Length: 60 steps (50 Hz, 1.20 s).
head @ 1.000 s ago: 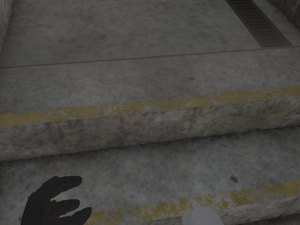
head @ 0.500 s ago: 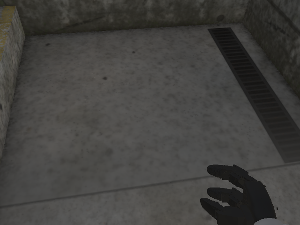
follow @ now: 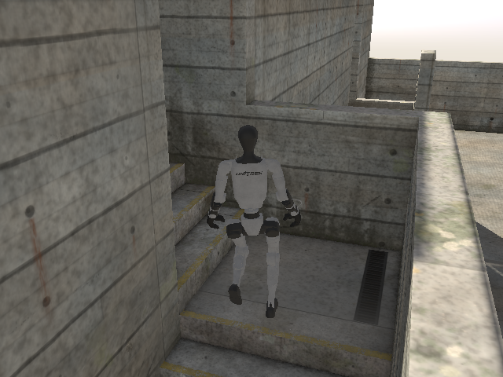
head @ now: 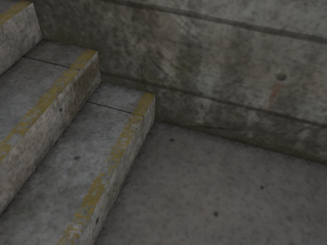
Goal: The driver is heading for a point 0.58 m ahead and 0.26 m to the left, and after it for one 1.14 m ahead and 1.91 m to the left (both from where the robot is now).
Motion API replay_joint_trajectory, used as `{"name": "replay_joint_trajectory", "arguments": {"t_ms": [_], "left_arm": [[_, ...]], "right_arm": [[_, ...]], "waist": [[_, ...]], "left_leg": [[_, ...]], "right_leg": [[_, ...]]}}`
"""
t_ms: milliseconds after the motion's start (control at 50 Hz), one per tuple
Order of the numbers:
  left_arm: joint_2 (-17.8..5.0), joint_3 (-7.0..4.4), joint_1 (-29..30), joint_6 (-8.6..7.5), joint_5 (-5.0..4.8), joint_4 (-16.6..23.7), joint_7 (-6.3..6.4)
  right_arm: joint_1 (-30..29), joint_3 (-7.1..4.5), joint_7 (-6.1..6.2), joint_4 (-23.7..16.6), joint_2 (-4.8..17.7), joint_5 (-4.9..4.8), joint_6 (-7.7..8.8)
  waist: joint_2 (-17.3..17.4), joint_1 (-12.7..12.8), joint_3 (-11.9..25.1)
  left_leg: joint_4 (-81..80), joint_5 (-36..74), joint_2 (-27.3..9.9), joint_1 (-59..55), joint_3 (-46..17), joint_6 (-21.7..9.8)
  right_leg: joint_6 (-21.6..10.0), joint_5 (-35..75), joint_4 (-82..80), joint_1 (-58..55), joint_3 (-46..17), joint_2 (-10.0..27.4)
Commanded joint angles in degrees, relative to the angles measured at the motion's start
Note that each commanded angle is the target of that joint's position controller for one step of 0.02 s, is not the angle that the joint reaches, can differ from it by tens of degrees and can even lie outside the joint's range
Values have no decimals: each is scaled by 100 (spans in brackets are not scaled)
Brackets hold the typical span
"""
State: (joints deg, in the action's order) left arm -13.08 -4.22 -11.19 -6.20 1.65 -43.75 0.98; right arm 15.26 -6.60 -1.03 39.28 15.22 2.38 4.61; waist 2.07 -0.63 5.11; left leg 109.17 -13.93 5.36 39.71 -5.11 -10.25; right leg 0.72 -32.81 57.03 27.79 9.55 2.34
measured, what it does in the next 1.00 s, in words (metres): climbs, turning left: left foot, then right foot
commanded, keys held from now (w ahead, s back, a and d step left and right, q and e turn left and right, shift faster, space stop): w+q+shift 0.76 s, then w+shift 0.24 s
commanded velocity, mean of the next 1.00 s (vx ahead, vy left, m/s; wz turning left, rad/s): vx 0.84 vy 0.24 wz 0.90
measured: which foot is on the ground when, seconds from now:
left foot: up 0.00-0.22, down 0.24-0.52, up 0.54-0.92, down 0.94-1.00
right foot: down 0.00-0.20, up 0.22-0.52, down 0.54-0.96, up 0.98-1.00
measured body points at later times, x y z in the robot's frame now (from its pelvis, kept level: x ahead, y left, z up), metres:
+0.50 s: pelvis +0.48 +0.04 +0.06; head +0.52 +0.06 +0.51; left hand +0.63 +0.35 +0.02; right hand +0.60 -0.21 -0.06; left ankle +0.38 +0.07 -0.66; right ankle +0.70 -0.04 -0.64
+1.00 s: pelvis +0.65 +0.25 +0.11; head +0.65 +0.26 +0.56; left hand +0.41 +0.35 -0.04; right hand +0.94 +0.38 +0.09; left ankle +0.60 +0.36 -0.49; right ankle +0.75 +0.01 -0.57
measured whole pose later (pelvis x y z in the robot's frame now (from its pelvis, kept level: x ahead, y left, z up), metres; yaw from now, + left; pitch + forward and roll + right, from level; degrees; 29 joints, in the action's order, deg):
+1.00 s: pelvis +0.65 +0.25 +0.11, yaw +52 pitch +0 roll +0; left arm -12.0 -4.4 -27.7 0.1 0.9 -52.1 1.3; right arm -1.2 3.2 -2.2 24.4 7.4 0.7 -2.1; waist -1.8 5.3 -1.5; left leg 81.0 -37.4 5.2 44.5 -2.0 -3.4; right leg -0.2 -8.6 47.9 11.4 1.1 14.8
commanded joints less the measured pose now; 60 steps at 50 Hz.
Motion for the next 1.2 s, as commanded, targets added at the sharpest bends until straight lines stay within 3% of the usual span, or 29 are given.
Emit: {"name": "replay_joint_trajectory", "arguments": {"t_ms": [20,100,180,220,240,260,280,320,400,420,440,460,480,500,540,560,580,600,640,740,820,880,920,960,980,1000,1080,1140,1200], "left_arm": [[787,291,-468,-239,78,-528,-81],[-300,66,73,-332,-79,-581,17],[-1573,-267,-222,-342,-125,-181,49],[-1501,-307,-154,-22,-113,104,73],[-923,-216,-183,73,61,156,17],[-115,14,-223,77,234,554,20],[-246,82,-920,-12,72,1193,-15],[-804,102,-174,-181,160,1303,-98],[-822,205,177,168,319,1505,-80],[-776,255,380,216,283,1626,-94],[-1147,127,310,263,-57,1451,95],[-975,152,335,307,-239,1462,230],[-1590,-175,-1174,403,-538,698,739],[-1529,-242,-2174,393,-390,321,824],[-1298,-298,-3352,408,-114,-179,1041],[-1608,-301,-3182,471,37,45,1092],[-1914,-407,-1574,454,75,393,1060],[-1785,-483,-574,498,8,628,1026],[-1116,-265,-311,517,58,264,798],[-708,-89,-1860,301,361,-792,403],[-708,16,-1533,231,383,-946,251],[-1136,-1,-471,109,-86,-491,322],[-1924,-190,-979,143,-351,-556,277],[-2320,-526,-110,344,-382,135,125],[-1286,-362,901,440,-103,1082,-78],[-481,-214,1369,476,337,1455,-138],[487,165,-718,499,455,997,49],[-70,156,180,649,175,1179,164],[252,258,1280,636,194,1588,289]], "right_arm": [[-725,503,-2,-1021,-773,-155,-292],[-746,382,-164,-1039,-101,-80,-428],[445,97,-260,-455,538,-210,-253],[1767,-108,-73,-85,788,-125,-229],[1349,-208,7,-2,992,-237,-230],[861,-171,37,-177,1281,-35,-272],[606,-177,99,-488,1583,86,-324],[428,-178,207,-441,1261,46,-245],[568,6,193,-66,1109,-90,81],[367,12,164,-89,1123,-116,97],[-549,-15,-46,-295,1049,-88,-106],[-280,-83,-220,-114,1114,-31,-184],[-983,-68,-725,-525,996,129,-271],[-1001,8,-809,-497,817,-40,-236],[-1346,247,-657,-813,65,132,-128],[-1240,260,-631,-1118,51,119,-162],[613,264,-522,-889,148,-264,-377],[754,273,-467,-701,323,-96,-658],[-283,243,-492,-900,382,215,-769],[-2512,595,-290,-1845,-577,-25,-822],[-3408,793,-64,-2711,-681,-139,-750],[-2404,954,-250,-2435,-584,-475,-740],[-337,797,-155,-1697,-540,-376,-842],[1268,360,-144,-1336,523,-3,-802],[1076,36,-11,-1071,1597,45,-738],[575,-92,141,-1106,1697,-220,-574],[-1076,370,-116,-462,106,-194,-124],[-467,457,-113,-131,-144,-174,-11],[575,415,-82,482,91,-92,334]], "waist": [[175,-390,-1402],[-127,-744,-1196],[-788,-1125,221],[-707,-1735,750],[122,-1347,135],[680,-702,-278],[743,-153,1150],[-504,-207,125],[-758,271,-581],[-724,330,-658],[-555,414,-908],[-166,100,-511],[200,244,-94],[23,723,662],[-193,1345,1401],[-857,1175,1056],[-1800,-73,1611],[-1806,-336,1378],[-904,-296,140],[-1338,413,-654],[-985,103,-1257],[-576,-255,-1144],[-1799,-796,247],[-880,-1784,1023],[2326,-1549,689],[2070,-1187,147],[648,797,-465],[247,286,-1052],[439,-117,-1278]], "left_leg": [[-454,-1024,-744,2491,-434,121],[-4571,1561,-568,-562,767,382],[-6261,1458,115,-2961,1661,260],[-7629,1424,117,-4651,1194,-104],[-7710,1148,-224,-4973,538,-340],[-6618,2933,-585,-5017,-547,-479],[-7886,1850,-1545,-6096,-2860,-1578],[-9656,-831,-1780,-4652,-4145,-1412],[-9515,1892,-1392,-2740,-2883,-1076],[-9518,2186,-1112,-2349,-2354,-889],[-8923,3803,-43,-1308,-1002,-595],[-8755,4410,315,-1070,-789,-395],[-8097,4482,694,-1120,-656,-166],[-6998,2666,1036,-547,-622,153],[-3975,-1570,836,218,-710,478],[-1677,-2199,804,544,-414,755],[-222,-1572,542,718,-609,906],[734,-892,-107,591,-418,915],[1317,-728,-330,720,-282,940],[3155,-2054,-203,3094,-473,528],[1709,-1986,-429,3203,-375,372],[-2910,-1722,-556,-989,1074,230],[-2574,-2626,341,-2523,1631,102],[-5911,-3086,435,-3227,-654,-177],[-8702,-3830,-706,-3814,-3721,-220],[-9028,-3699,-865,-3451,-4279,62],[-8076,-2081,-968,-1296,-2400,62],[-9146,-1060,-971,-905,-1891,-239],[-9624,-246,-1622,-2542,-2170,-765]], "right_leg": [[-508,1122,-3703,-833,-1901,1412],[-177,3053,-4909,215,726,364],[-446,7782,-3234,-1945,495,713],[-334,7565,-96,-1698,342,714],[-213,2256,2090,-310,243,-110],[-159,220,4158,1422,-146,-343],[-8,531,4294,2221,-1174,-320],[68,1380,2918,2400,-1500,101],[254,988,1263,1326,-1561,467],[237,1112,465,1004,-1443,500],[246,998,-1238,-334,-1038,200],[259,1850,-1857,-1345,-528,-348],[333,2952,-3122,-2606,-503,-588],[243,4838,-3536,-4321,-675,-376],[300,5554,-2827,-5309,-2047,1498],[63,7054,-2800,-4532,-3369,2732],[-1075,5979,-3421,-4277,-4767,3416],[-1203,2905,-4176,-3360,-4881,3368],[-773,2011,-4166,-2080,-3032,2366],[-505,1433,-4138,-2586,-1553,2297],[-101,730,-5108,-1560,-600,2030],[-455,3963,-6586,371,859,1389],[-968,11330,-4705,-1336,778,1927],[-870,9905,-167,-1045,80,1548],[-518,1697,2032,1889,-542,-230],[-730,1382,3691,2944,-2593,-503],[-435,1893,5368,2895,-1629,30],[-145,1420,5041,3107,-1041,-27],[-381,242,7444,5219,-966,-242]]}}
Keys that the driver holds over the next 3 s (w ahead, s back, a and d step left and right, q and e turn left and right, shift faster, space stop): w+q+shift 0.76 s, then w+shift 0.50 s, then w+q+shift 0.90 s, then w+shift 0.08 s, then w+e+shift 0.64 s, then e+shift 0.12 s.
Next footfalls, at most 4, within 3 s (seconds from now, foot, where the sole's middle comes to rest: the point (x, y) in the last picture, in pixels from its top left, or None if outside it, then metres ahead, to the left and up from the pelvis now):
0.24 left None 0.41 0.08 -0.71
0.54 right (165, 187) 0.79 -0.01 -0.71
0.94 left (57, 197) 0.63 0.39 -0.53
1.38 right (16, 100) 0.94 0.58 -0.35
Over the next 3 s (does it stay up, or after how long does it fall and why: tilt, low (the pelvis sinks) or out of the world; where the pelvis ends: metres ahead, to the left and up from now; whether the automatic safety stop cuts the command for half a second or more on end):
stays up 1.07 1.77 1.09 its command is cut before an obstacle after 0.4 s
